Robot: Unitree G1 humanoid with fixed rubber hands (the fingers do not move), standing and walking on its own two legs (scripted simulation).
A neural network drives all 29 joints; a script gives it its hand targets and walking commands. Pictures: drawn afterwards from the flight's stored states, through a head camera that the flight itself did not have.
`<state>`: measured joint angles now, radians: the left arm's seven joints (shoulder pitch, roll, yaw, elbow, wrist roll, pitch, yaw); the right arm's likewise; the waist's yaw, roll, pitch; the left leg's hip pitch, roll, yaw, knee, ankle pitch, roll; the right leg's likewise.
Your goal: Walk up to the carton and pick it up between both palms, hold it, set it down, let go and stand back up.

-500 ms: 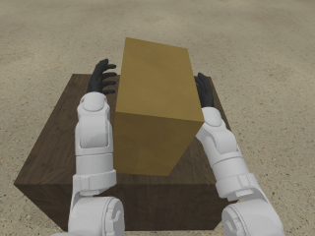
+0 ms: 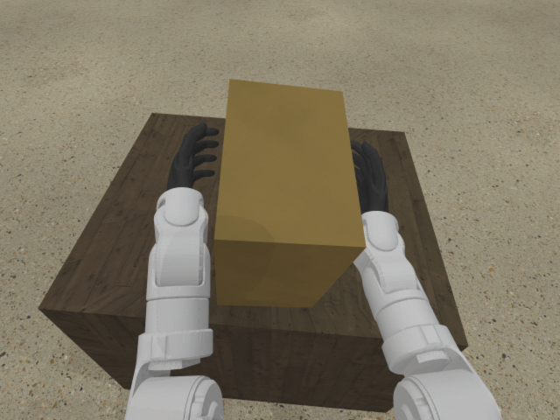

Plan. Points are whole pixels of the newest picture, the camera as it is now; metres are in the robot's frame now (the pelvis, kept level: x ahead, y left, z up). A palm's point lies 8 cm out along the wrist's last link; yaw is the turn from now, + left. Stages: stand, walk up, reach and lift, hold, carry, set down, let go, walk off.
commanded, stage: set down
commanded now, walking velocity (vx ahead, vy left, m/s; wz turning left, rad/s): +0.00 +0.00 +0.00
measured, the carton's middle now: (275, 205) +0.39 +0.03 +0.08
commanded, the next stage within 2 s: none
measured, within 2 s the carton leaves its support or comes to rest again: rests again in 2.00 s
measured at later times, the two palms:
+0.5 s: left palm (190, 192) +0.36 +0.14 +0.14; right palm (367, 201) +0.37 -0.11 +0.11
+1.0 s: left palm (198, 206) +0.37 +0.14 +0.10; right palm (362, 202) +0.40 -0.11 +0.09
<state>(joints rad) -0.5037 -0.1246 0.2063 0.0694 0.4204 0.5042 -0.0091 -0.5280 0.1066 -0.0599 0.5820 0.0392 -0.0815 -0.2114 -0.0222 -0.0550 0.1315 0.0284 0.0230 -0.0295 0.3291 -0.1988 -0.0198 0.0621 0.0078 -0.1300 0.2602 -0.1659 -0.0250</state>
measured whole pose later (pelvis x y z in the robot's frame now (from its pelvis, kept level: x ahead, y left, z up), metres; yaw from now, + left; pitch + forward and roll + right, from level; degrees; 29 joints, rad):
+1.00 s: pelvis +0.00 -0.02 +0.00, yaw -3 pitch +0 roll +0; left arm -0.57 -0.20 0.38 0.42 0.42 0.22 0.07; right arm -0.70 0.09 -0.27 0.95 -0.15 -0.25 -0.13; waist 0.08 -0.03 0.05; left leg -0.12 0.05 0.01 0.28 -0.16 -0.04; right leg -0.12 0.04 -0.10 0.25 -0.13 -0.05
